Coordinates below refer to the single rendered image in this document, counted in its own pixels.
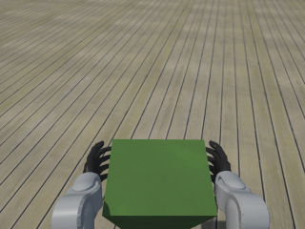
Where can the carton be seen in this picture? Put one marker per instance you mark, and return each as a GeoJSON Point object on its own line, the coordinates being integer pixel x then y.
{"type": "Point", "coordinates": [159, 184]}

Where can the left robot forearm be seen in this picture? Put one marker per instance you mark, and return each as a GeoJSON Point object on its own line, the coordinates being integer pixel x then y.
{"type": "Point", "coordinates": [77, 209]}

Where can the right robot forearm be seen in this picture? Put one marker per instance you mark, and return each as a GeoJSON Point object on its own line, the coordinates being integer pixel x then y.
{"type": "Point", "coordinates": [242, 208]}

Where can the left robot hand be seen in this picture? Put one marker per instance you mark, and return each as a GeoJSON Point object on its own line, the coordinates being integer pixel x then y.
{"type": "Point", "coordinates": [94, 160]}

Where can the right robot hand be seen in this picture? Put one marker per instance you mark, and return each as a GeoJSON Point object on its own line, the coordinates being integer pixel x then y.
{"type": "Point", "coordinates": [219, 160]}

